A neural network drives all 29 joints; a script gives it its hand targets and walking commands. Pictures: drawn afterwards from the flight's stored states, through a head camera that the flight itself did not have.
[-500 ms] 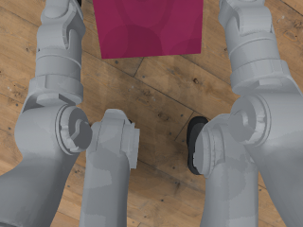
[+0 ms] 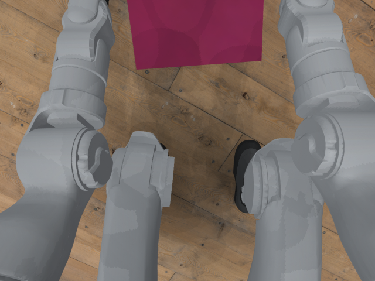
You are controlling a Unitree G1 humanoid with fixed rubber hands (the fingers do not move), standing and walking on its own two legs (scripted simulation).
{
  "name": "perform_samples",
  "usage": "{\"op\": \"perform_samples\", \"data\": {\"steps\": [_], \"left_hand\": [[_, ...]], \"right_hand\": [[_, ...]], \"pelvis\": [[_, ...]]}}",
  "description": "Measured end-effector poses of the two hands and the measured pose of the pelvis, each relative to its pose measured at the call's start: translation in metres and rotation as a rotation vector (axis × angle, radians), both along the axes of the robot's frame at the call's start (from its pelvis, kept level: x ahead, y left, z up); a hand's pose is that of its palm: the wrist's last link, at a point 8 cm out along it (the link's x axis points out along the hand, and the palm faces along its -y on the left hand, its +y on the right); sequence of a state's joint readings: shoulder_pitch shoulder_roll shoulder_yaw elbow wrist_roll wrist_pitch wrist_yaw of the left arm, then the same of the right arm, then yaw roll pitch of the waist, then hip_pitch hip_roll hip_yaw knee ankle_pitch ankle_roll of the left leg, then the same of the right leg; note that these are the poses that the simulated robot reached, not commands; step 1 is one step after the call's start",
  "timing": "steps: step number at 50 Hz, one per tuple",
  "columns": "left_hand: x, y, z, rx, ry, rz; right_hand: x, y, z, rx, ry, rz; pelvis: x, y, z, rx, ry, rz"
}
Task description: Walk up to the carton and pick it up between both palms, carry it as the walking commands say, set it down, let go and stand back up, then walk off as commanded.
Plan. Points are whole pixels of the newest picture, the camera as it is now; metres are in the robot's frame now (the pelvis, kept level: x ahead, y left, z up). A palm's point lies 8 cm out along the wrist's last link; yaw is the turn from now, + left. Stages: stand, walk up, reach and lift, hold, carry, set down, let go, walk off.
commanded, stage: set down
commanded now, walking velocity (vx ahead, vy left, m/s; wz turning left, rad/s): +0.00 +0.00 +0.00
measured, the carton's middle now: out of the picture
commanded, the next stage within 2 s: let go in 1.64 s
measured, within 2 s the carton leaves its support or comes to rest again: neither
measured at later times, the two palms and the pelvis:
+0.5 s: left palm out of the picture +0.54 +0.18 -0.15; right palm out of the picture +0.56 -0.15 -0.15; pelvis -0.02 +0.00 +0.01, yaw +0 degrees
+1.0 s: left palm out of the picture +0.53 +0.18 +0.00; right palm out of the picture +0.56 -0.17 +0.00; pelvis -0.03 -0.01 +0.12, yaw -1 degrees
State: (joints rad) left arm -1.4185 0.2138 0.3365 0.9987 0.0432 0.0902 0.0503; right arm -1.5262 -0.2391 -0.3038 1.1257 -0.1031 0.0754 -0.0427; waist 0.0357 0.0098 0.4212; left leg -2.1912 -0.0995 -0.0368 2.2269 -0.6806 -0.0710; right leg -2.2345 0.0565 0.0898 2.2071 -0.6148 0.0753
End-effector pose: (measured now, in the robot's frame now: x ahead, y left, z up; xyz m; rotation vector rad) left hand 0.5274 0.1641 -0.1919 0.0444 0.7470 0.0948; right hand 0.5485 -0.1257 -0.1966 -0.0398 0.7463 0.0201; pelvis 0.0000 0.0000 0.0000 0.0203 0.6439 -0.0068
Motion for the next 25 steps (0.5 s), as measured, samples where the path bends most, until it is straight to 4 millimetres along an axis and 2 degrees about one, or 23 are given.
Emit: {"op": "perform_samples", "data": {"steps": [3, 8, 11, 13, 16, 22, 25], "left_hand": [[-0.01, -0.001, -0.005, 0.021, 0.014, 0.004], [-0.017, 0.008, -0.008, 0.022, 0.004, 0.045], [-0.019, 0.014, -0.006, 0.033, 0.019, 0.045], [-0.017, 0.019, 0.0, 0.039, 0.012, 0.055], [-0.01, 0.023, 0.011, 0.029, -0.025, 0.059], [0.004, 0.022, 0.029, 0.027, -0.059, 0.062], [0.01, 0.017, 0.044, 0.015, -0.096, 0.057]], "right_hand": [[-0.008, -0.016, -0.006, -0.038, 0.017, -0.034], [-0.018, -0.05, -0.001, -0.092, -0.003, -0.101], [-0.024, -0.059, -0.002, -0.085, 0.04, -0.115], [-0.023, -0.059, -0.002, -0.073, 0.051, -0.113], [-0.014, -0.047, 0.006, -0.049, 0.011, -0.082], [0.008, -0.028, 0.03, -0.022, -0.076, -0.068], [0.012, -0.025, 0.045, -0.033, -0.095, -0.067]], "pelvis": [[-0.003, 0.0, 0.002, -0.002, -0.01, -0.001], [-0.012, -0.003, 0.002, -0.002, -0.049, -0.008], [-0.017, -0.004, 0.001, -0.001, -0.068, -0.014], [-0.019, -0.006, 0.001, 0.002, -0.074, -0.015], [-0.022, -0.007, 0.002, 0.006, -0.081, -0.014], [-0.023, -0.005, 0.005, 0.002, -0.079, -0.005], [-0.023, -0.004, 0.012, -0.002, -0.087, -0.001]]}}
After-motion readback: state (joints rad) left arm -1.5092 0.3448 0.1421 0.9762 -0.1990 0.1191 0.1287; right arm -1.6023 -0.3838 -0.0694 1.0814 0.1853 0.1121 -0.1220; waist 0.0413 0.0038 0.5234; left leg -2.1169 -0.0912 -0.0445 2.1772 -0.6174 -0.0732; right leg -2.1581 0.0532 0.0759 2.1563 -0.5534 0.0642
